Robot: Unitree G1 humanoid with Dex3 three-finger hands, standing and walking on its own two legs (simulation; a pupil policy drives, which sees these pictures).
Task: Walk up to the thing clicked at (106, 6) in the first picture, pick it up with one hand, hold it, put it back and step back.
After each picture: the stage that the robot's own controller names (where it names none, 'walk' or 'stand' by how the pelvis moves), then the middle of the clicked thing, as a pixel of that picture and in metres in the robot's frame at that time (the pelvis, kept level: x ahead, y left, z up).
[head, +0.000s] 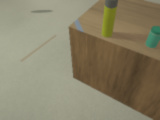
stand; (109, 17) +0.86 -0.13 -0.03
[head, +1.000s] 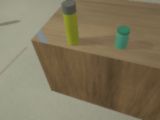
walk; (71, 24) +0.74 +0.13 +0.00
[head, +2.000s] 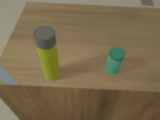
rise first; (48, 57) +0.46 +0.16 +0.01
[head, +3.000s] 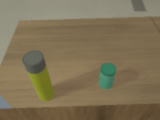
stand; (40, 78) +0.39 +0.20 -0.02
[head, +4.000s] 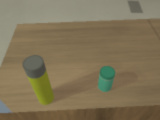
stand; (40, 83) +0.38 +0.20 -0.03
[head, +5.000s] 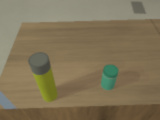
stand; (45, 79) +0.40 +0.19 -0.03
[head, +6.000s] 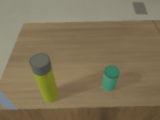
stand; (46, 80) +0.40 +0.18 -0.03
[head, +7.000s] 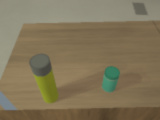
rise first; (46, 81) +0.39 +0.18 -0.03
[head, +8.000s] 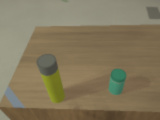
rise first; (52, 81) +0.40 +0.18 -0.03
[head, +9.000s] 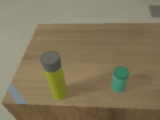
go down; (55, 78) +0.41 +0.17 -0.03
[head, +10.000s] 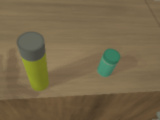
go down; (36, 66) +0.40 +0.16 +0.02
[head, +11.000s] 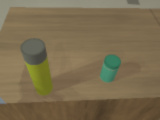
approach; (39, 71) +0.40 +0.16 +0.02
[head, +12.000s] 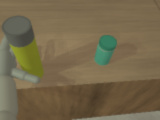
close in; (27, 54) +0.42 +0.18 +0.06
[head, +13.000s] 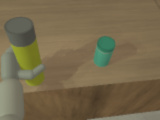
lift; (28, 57) +0.42 +0.17 +0.06
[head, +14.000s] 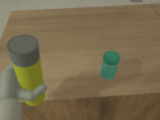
lift; (30, 75) +0.33 +0.18 +0.10
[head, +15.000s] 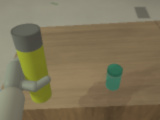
hold; (35, 67) +0.33 +0.17 +0.16
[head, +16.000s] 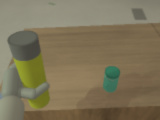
hold; (32, 74) +0.31 +0.17 +0.14
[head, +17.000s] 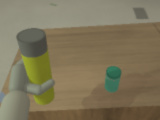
crouch; (39, 71) +0.33 +0.16 +0.14
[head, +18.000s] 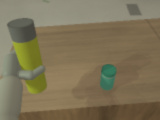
crouch; (30, 59) +0.39 +0.18 +0.13
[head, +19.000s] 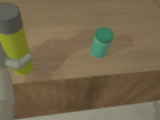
lower; (15, 45) +0.45 +0.19 +0.06
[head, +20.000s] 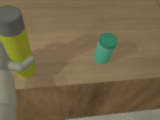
lower; (18, 48) +0.44 +0.19 +0.07
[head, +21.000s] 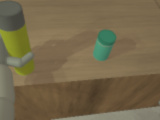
lower; (17, 44) +0.45 +0.19 +0.07
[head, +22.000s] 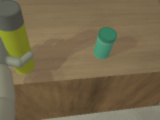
lower; (17, 43) +0.45 +0.19 +0.08
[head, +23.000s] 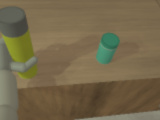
draw back; (21, 48) +0.44 +0.19 +0.07
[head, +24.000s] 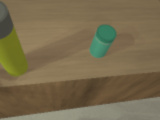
rise; (6, 46) +0.42 +0.19 +0.07
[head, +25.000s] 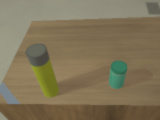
sink last; (44, 73) +0.41 +0.20 +0.03
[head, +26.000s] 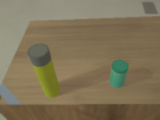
stand; (46, 73) +0.41 +0.19 +0.02
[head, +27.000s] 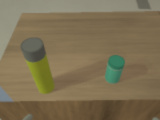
stand; (40, 69) +0.41 +0.19 +0.03
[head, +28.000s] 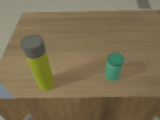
stand; (40, 66) +0.42 +0.20 +0.04
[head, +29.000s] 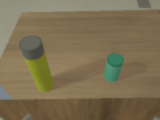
stand; (39, 67) +0.41 +0.20 +0.04
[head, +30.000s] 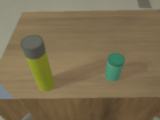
stand; (40, 66) +0.42 +0.20 +0.04
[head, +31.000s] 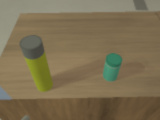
stand; (38, 67) +0.42 +0.20 +0.04
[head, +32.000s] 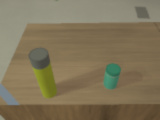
stand; (44, 75) +0.42 +0.19 -0.02
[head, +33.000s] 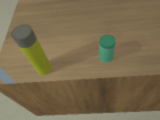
walk; (35, 53) +0.46 +0.24 -0.01
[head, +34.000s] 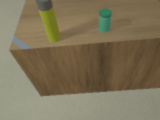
walk; (49, 20) +0.71 +0.24 -0.01
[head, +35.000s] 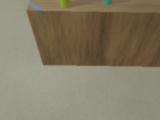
stand; out of the picture +1.01 +0.18 +0.00
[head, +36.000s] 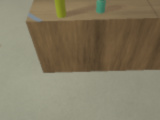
stand; out of the picture +1.04 +0.20 -0.02
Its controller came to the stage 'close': yes
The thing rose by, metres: 0.18
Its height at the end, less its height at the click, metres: +0.00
